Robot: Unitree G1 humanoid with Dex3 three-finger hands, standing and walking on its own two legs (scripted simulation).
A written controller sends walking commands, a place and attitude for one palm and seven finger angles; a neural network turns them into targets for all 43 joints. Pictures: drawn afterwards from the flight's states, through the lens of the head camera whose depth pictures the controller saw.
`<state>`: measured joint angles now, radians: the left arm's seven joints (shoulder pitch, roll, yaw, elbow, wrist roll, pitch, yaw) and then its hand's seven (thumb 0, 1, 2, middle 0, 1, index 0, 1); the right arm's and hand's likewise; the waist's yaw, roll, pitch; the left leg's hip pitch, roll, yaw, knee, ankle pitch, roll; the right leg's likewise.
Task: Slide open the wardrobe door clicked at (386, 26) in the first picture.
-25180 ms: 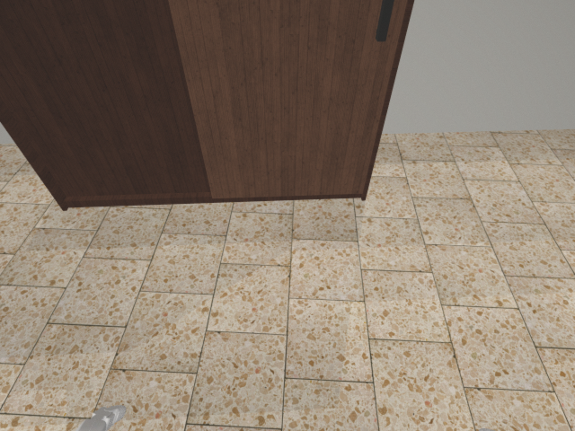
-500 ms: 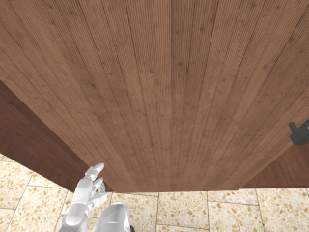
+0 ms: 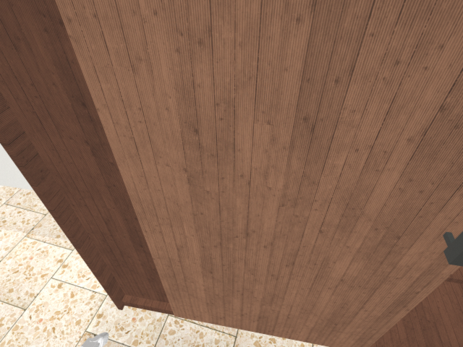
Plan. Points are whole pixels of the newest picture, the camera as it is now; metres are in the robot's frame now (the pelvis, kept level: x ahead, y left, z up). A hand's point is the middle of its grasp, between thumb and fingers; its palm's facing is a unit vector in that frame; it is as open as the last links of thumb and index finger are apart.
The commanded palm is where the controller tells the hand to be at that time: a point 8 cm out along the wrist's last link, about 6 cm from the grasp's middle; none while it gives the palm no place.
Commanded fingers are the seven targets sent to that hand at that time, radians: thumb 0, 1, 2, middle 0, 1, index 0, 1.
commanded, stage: stop walking and hold the door there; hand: right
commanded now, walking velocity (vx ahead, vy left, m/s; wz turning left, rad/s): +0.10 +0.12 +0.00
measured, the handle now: out of the picture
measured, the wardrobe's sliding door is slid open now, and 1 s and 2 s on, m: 0.47 0.47 0.47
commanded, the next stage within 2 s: loosen the grip on the handle in 1.98 s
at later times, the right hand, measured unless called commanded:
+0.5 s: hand out of the picture +0.30 -0.34 +0.14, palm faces +0.59 +0.77 -0.25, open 6.7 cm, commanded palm +0.25 -0.35 +0.10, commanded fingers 0.00 -0.90 -0.90 0.45 1.40 0.45 1.40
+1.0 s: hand out of the picture +0.30 -0.35 +0.13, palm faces +0.44 +0.83 -0.33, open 6.1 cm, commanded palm +0.25 -0.38 +0.10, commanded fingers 0.00 -0.90 -0.90 0.45 1.40 0.45 1.40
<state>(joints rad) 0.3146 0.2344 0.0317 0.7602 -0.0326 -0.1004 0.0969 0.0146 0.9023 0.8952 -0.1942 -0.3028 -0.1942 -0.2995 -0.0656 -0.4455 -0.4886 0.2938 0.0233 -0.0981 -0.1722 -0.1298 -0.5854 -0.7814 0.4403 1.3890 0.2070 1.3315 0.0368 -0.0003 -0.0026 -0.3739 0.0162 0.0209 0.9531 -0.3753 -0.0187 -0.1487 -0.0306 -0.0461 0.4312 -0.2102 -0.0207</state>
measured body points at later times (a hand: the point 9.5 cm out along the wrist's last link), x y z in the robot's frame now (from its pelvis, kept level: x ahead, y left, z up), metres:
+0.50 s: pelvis -0.05 +0.00 +0.00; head -0.06 +0.00 +0.45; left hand +0.05 +0.28 -0.11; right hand +0.26 -0.38 +0.15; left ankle -0.03 +0.12 -0.74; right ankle +0.02 -0.10 -0.74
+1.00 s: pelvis -0.05 -0.06 -0.01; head -0.01 -0.04 +0.44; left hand +0.12 +0.23 -0.11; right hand +0.27 -0.39 +0.14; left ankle -0.03 +0.12 -0.74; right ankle -0.05 -0.22 -0.74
